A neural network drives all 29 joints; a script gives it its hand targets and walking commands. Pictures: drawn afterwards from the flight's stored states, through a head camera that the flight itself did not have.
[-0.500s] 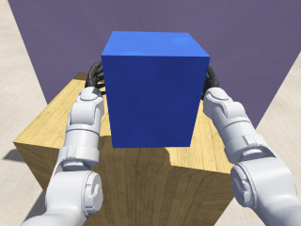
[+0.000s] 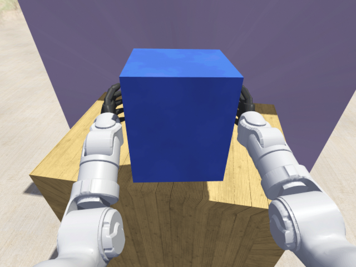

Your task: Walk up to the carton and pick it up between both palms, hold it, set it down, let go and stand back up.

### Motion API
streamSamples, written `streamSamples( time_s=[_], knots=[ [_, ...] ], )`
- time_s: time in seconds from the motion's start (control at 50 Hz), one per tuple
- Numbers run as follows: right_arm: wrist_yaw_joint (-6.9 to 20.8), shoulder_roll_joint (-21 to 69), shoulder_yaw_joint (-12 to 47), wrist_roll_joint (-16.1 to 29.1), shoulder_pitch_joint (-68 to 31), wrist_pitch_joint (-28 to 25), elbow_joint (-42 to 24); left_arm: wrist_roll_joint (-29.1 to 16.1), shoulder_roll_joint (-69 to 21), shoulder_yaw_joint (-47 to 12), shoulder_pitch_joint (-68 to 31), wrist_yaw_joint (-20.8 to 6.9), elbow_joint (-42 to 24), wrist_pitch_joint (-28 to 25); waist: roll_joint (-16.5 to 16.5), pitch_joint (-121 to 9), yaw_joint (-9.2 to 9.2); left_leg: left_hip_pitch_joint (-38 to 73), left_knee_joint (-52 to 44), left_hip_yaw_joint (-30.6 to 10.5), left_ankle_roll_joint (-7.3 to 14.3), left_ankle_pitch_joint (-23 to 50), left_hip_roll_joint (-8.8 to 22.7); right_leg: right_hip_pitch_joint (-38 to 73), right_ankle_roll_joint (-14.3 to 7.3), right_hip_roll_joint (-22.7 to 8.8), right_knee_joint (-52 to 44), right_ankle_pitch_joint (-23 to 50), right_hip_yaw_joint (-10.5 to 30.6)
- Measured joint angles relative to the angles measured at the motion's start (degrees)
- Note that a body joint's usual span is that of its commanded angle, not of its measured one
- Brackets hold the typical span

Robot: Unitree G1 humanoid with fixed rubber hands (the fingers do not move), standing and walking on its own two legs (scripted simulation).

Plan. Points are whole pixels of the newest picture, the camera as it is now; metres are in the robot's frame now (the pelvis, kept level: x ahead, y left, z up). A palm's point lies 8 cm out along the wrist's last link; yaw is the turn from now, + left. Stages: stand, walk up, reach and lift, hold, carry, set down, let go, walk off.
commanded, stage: set down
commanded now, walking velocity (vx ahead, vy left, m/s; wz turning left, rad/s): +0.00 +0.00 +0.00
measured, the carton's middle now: (177, 113) +0.43 +0.00 +0.19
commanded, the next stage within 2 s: none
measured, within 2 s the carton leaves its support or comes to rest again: neither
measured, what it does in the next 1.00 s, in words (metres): stands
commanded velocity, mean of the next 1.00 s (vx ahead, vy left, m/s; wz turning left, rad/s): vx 0.00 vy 0.00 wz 0.00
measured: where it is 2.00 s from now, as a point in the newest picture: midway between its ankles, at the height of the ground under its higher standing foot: outside the picture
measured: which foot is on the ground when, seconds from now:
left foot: down 0.00-1.00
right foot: down 0.00-1.00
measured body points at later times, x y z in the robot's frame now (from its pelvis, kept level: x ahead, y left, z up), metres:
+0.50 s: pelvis -0.01 -0.01 +0.00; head -0.04 +0.01 +0.45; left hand +0.44 +0.13 +0.19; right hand +0.41 -0.17 +0.19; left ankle -0.01 +0.11 -0.74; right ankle -0.03 -0.11 -0.74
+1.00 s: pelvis +0.00 -0.01 +0.00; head -0.01 +0.01 +0.45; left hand +0.45 +0.13 +0.15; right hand +0.42 -0.17 +0.15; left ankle -0.01 +0.11 -0.74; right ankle -0.03 -0.11 -0.74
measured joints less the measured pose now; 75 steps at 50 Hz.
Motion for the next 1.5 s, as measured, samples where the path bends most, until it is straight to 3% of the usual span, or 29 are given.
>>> streamSamples(
  time_s=[0.3, 0.52, 1.02, 1.5],
  knots=[
    [1.6, 0.7, -9.0, -6.7, -4.1, -4.4, 9.0, -2.0, 1.6, 0.7, -7.0, 1.0, 16.0, -8.0, -2.5, -2.4, 0.24, -2.6, -3.0, 0.8, -0.6, 2.6, 0.4, -4.3, -0.8, 0.3, -0.2, 1.4, 0.8],
    [2.2, 1.8, -14.6, -11.8, -5.1, -6.7, 11.4, -1.8, 2.3, 2.1, -9.4, 0.8, 22.2, -12.2, -2.6, -3.0, 1.71, -4.1, -4.7, 1.5, -0.8, 3.8, 0.4, -6.8, -1.0, 0.2, 0.0, 1.9, 1.4],
    [5.3, 4.8, -23.6, -23.1, 0.5, -11.7, 9.1, 0.3, 0.2, 3.1, -6.5, 0.6, 24.4, -17.7, -2.6, -4.3, 3.06, -7.2, -3.9, 2.4, -0.7, 2.7, 0.3, -10.4, -0.7, 0.0, 1.2, 0.9, 2.3],
    [10.1, 8.3, -35.8, -36.7, 0.7, -19.2, 5.0, 6.2, -2.8, 10.7, -4.6, -0.6, 26.1, -22.0, -2.8, -3.5, 3.84, -9.4, -6.9, 3.8, -0.5, 4.6, -0.1, -14.9, -0.5, -0.5, 2.2, 1.2, 3.6]
  ],
)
